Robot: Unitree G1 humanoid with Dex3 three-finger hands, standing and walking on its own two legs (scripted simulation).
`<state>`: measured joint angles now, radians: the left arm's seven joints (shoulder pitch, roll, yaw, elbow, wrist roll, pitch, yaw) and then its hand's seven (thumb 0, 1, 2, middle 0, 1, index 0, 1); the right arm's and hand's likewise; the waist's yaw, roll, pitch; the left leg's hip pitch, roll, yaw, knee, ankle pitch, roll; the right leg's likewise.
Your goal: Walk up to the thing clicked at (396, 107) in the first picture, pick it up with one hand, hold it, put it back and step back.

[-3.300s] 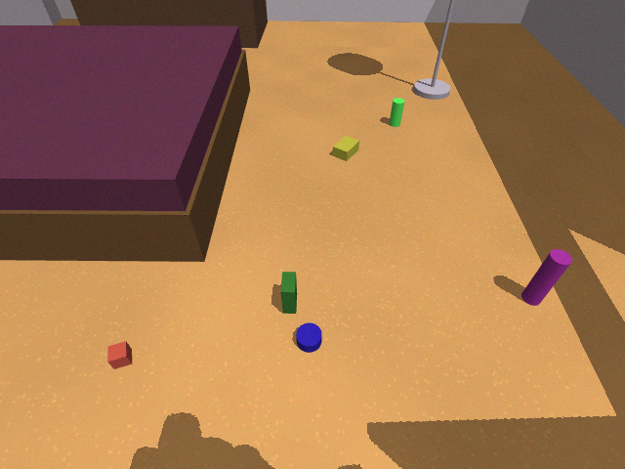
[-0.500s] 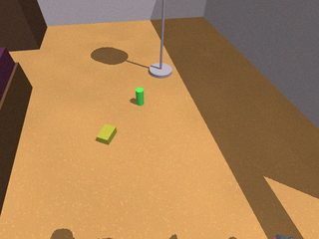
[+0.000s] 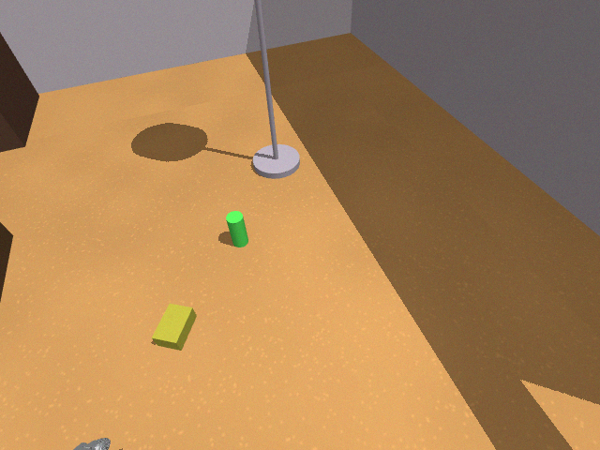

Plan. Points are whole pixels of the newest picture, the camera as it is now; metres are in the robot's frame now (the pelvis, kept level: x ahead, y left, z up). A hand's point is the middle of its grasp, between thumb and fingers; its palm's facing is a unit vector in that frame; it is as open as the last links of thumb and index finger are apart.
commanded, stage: walk up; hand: left
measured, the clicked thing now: (237, 229) +1.09 +0.26 -0.67
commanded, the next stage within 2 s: none
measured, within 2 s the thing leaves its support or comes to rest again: neither
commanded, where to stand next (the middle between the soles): +0.74 +0.04 m, yaw +1 degrees
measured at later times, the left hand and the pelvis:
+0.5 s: hand (100, 418) +0.24 +0.33 -0.15, palm faces +0.00 -0.93 -0.36, open 7.4 cm; pelvis +0.22 +0.04 +0.01, yaw +2 degrees
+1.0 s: hand (152, 269) +0.49 +0.29 -0.10, palm faces +0.01 -0.91 -0.41, open 7.3 cm; pelvis +0.42 +0.01 +0.01, yaw +1 degrees
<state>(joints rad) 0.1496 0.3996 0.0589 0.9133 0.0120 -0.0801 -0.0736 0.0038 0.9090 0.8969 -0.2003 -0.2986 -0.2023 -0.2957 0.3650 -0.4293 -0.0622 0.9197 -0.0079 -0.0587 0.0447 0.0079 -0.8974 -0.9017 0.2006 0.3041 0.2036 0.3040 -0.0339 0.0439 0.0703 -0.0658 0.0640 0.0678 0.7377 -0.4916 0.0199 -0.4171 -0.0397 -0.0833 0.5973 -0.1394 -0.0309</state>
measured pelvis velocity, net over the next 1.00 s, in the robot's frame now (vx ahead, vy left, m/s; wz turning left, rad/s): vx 0.42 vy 0.01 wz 0.02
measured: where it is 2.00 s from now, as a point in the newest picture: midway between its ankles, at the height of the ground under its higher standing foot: (290, 317)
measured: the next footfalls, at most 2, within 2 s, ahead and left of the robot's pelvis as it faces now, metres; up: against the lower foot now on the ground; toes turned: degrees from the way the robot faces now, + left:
left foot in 0.40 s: +0.32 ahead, +0.16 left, +0.00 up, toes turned +7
right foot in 0.82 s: +0.51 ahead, -0.10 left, +0.00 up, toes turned -4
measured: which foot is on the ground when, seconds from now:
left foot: up 0.00-0.38, down 0.40-0.84, up 0.86-1.00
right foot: down 0.00-0.42, up 0.44-0.80, down 0.82-1.00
